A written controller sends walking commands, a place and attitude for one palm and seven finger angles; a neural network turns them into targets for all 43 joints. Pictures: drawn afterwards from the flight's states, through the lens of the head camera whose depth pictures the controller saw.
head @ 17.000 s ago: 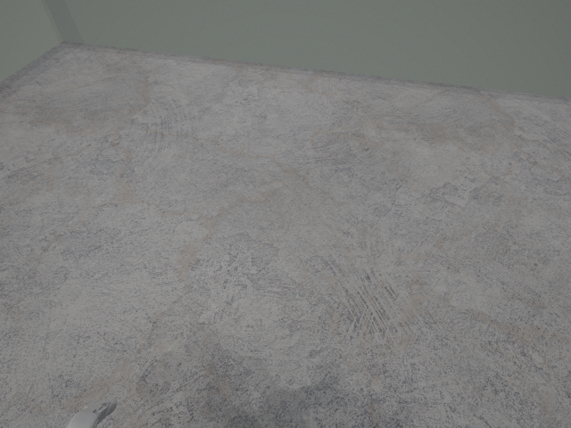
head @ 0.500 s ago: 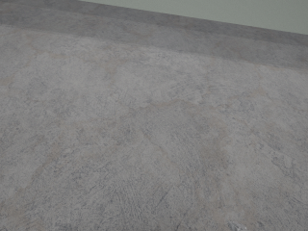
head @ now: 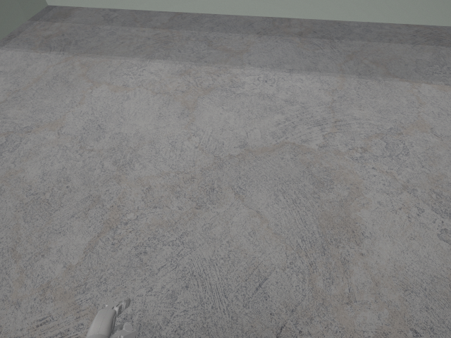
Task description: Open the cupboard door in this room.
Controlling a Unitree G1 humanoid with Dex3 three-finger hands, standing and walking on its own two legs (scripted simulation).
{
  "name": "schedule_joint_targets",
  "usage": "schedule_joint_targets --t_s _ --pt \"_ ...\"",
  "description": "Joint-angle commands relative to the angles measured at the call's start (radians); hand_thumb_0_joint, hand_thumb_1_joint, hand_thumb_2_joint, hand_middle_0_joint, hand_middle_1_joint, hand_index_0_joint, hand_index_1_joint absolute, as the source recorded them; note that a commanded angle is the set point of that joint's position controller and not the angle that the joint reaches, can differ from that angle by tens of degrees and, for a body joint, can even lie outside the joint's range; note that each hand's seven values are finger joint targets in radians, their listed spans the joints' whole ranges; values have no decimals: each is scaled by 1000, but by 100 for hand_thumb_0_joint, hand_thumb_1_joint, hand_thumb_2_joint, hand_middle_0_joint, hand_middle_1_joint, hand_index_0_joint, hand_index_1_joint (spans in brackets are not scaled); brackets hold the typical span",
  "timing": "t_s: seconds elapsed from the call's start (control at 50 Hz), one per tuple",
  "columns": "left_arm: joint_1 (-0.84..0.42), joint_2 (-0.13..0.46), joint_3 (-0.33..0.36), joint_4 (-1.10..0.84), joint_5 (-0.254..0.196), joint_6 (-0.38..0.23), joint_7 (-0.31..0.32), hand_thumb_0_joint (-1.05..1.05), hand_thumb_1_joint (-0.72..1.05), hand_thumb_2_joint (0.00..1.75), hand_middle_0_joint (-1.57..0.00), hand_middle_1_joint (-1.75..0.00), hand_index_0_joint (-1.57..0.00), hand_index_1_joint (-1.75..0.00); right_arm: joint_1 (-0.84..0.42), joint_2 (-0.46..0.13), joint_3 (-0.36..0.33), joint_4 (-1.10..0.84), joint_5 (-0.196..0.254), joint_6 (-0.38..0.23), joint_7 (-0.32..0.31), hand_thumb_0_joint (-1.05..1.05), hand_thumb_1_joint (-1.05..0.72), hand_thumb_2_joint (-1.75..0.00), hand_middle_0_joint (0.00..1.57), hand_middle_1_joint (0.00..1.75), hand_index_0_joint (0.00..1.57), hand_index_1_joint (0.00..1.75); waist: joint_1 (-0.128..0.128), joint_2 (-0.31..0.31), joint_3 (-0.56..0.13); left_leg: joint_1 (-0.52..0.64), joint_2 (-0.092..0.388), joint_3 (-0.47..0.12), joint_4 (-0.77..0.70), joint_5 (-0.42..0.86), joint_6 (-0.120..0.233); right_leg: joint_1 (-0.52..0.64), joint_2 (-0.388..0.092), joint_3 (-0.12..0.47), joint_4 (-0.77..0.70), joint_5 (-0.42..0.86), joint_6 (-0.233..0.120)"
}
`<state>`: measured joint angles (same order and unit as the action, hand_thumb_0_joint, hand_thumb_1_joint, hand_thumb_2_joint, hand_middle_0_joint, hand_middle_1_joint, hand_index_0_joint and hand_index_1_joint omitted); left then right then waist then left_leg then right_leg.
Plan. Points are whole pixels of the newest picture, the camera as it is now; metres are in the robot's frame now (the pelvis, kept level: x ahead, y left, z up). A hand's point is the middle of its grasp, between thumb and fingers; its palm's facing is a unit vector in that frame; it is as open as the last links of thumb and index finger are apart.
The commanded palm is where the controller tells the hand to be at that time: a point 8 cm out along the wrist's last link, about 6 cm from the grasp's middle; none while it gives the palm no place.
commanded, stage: turn or walk to find it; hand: left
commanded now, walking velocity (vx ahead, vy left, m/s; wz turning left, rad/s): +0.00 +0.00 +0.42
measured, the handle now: out of the picture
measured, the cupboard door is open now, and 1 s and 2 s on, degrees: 0 0 0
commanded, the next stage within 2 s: none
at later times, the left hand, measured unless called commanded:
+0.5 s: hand out of the picture -0.08 +0.18 -0.16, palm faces +0.30 -0.92 -0.27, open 7.4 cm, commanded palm none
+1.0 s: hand out of the picture -0.07 +0.24 -0.16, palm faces +0.41 -0.88 -0.24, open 7.4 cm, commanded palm none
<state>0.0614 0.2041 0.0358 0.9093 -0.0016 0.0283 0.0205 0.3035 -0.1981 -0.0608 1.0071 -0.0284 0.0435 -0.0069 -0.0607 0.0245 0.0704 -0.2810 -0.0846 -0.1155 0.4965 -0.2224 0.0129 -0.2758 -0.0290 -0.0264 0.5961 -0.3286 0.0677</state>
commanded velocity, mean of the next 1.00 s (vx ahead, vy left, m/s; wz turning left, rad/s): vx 0.00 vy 0.00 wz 0.42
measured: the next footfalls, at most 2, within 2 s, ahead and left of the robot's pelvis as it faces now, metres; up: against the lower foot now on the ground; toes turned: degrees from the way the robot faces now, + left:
right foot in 0.02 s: +0.03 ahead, -0.11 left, +0.00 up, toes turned -2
left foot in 0.60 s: -0.07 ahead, +0.11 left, +0.00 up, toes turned +21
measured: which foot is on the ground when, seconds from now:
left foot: down 0.00-0.02, up 0.04-0.58, down 0.60-1.00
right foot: up 0.00-0.00, down 0.02-0.60, up 0.62-1.00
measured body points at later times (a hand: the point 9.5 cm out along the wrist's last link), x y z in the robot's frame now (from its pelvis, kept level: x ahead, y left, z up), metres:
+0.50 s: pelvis -0.04 -0.02 +0.00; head +0.00 -0.03 +0.45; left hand -0.10 +0.22 -0.14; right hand +0.10 -0.26 -0.15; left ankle -0.11 +0.12 -0.69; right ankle -0.01 -0.11 -0.73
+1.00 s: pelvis -0.08 +0.01 +0.01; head -0.06 +0.04 +0.46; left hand -0.10 +0.29 -0.14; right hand +0.06 -0.19 -0.14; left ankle -0.11 +0.10 -0.73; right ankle -0.04 -0.14 -0.67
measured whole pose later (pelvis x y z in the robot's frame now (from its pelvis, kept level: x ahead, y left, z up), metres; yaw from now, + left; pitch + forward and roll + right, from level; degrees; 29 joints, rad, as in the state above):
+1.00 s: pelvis -0.08 +0.01 +0.01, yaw +24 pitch +0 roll -1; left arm 0.13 0.24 0.06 0.96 0.01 0.05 0.02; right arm 0.22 -0.17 -0.04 0.98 -0.03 0.02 -0.01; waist -0.02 -0.01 0.07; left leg -0.22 -0.05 -0.04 0.43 -0.21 0.05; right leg -0.42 -0.08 -0.02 0.96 -0.43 0.10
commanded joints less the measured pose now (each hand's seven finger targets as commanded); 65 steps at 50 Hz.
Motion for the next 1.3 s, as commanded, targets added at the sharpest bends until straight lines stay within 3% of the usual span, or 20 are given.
schedule_joint_targets --t_s 0.0,0.02,0.04,0.1,0.26,0.46,0.54,0.58,0.6,0.66,0.74,0.98,1.08,1.1,1.12,1.14,1.16,1.18,1.22,1.28 --pt "196 240 62 -20 23 -39 23 0 90 90 -20 -30 -20 -30 -39 -78 -29 -116 19 -33 -1 0 -90 -90 20 30 20 30 111 -297 -174 -315 2 25 292 -304 -40 391 -414 362 -280 366 -173" --pt "192 237 55 -31 17 -33 22 0 90 90 -20 -30 -20 -30 -57 -122 -44 -116 11 -18 -5 0 -90 -90 20 30 20 30 110 -208 -135 -276 29 12 479 -381 -39 220 -467 344 -287 407 -245" --pt "125 196 58 -44 14 -37 25 0 90 90 -20 -30 -20 -30 -29 -123 -49 -92 5 1 -2 0 -90 -90 20 30 20 30 74 -219 -104 -260 57 -20 595 -330 -41 128 -411 293 -321 282 -245" --pt "40 124 35 -66 12 -38 19 0 90 90 -20 -30 -20 -30 18 -100 -48 -41 1 16 15 0 -90 -90 20 30 20 30 20 -136 -10 -267 83 27 721 -166 -58 60 -268 108 -312 241 -166" --pt "184 131 43 -20 18 -47 16 0 90 90 -20 -30 -20 -30 -64 -110 -42 -51 3 26 16 0 -90 -90 20 30 20 30 68 -182 -1 -284 119 52 699 -118 -94 117 -288 61 -323 234 -179" --pt "282 196 60 36 37 -35 12 0 90 90 -20 -30 -20 -30 -203 -85 -8 -97 23 -3 14 0 -90 -90 20 30 20 30 124 -228 -93 -111 107 159 273 -268 -65 210 -345 26 -218 488 -233" --pt "234 198 64 42 21 -24 8 0 90 90 -20 -30 -20 -30 -101 -114 -11 -73 23 -25 13 0 -90 -90 20 30 20 30 50 -157 -152 162 111 177 -94 20 -40 87 -304 -82 -51 386 -126" --pt "211 99 34 -3 14 -11 0 0 90 90 -20 -30 -20 -30 -52 -269 -45 -75 13 -33 5 0 -90 -90 20 30 20 30 15 275 -139 338 455 -238 -186 448 94 -286 -102 -142 303 -270 -1" --pt "175 114 33 -12 19 5 5 0 90 90 -20 -30 -20 -30 -42 -287 -46 -68 12 -21 1 0 -90 -90 20 30 20 30 3 205 -120 241 500 -200 -180 473 161 -258 -105 -62 401 -299 -9" --pt "144 131 46 21 22 19 -2 0 90 90 -20 -30 -20 -30 -165 -211 -23 -89 7 -24 -19 0 -90 -90 20 30 20 30 47 176 1 113 361 -113 -204 350 132 -273 -98 4 501 -131 -3" --pt "186 123 43 43 20 9 -7 0 90 90 -20 -30 -20 -30 -146 -192 -18 -90 14 -39 -17 0 -90 -90 20 30 20 30 66 99 -57 188 305 -50 -179 445 124 -267 -78 -1 526 -47 19" --pt "37 87 34 -39 10 3 3 0 90 90 -20 -30 -20 -30 -40 -183 -40 -75 1 -33 -15 0 -90 -90 20 30 20 30 23 121 -88 174 317 -234 -147 426 175 -177 -34 16 265 -133 14" --pt "119 91 34 -26 3 -14 7 0 90 90 -20 -30 -20 -30 -57 -180 -45 -82 4 -26 -9 0 -90 -90 20 30 20 30 65 102 -143 61 251 -248 -71 403 129 66 8 -9 -76 28 -10" --pt "163 105 38 -14 3 -22 10 0 90 90 -20 -30 -20 -30 -66 -165 -44 -85 10 -27 -7 0 -90 -90 20 30 20 30 89 76 -167 -9 216 -223 -26 306 89 189 -22 2 -221 133 -14" --pt "187 166 50 -9 14 -33 16 0 90 90 -20 -30 -20 -30 -45 -113 -37 -90 20 -29 -1 0 -90 -90 20 30 20 30 94 -92 -187 -175 138 -138 81 85 26 357 -176 133 -292 162 -52" --pt "202 240 65 -12 25 -36 21 0 90 90 -20 -30 -20 -30 -63 -74 -30 -119 19 -29 1 0 -90 -90 20 30 20 30 113 -321 -155 -330 4 38 291 -300 -40 370 -412 352 -300 284 -168" --pt "198 238 58 -25 19 -29 21 0 90 90 -20 -30 -20 -30 -90 -122 -45 -119 10 -15 -2 0 -90 -90 20 30 20 30 116 -224 -123 -286 33 17 480 -372 -38 197 -465 339 -307 321 -237" --pt "132 190 61 -40 15 -32 28 0 90 90 -20 -30 -20 -30 -71 -121 -50 -103 5 0 -1 0 -90 -90 20 30 20 30 78 -211 -91 -294 58 -13 585 -322 -39 145 -420 272 -325 271 -241" --pt "47 154 45 -58 14 -32 21 0 90 90 -20 -30 -20 -30 -27 -112 -52 -57 3 15 11 0 -90 -90 20 30 20 30 33 -141 -35 -283 80 21 715 -208 -52 85 -312 143 -309 212 -193" --pt "76 121 37 -49 14 -42 16 0 90 90 -20 -30 -20 -30 -5 -99 -48 -40 5 17 19 0 -90 -90 20 30 20 30 33 -168 -18 -286 94 52 749 -117 -73 87 -259 40 -304 272 -156"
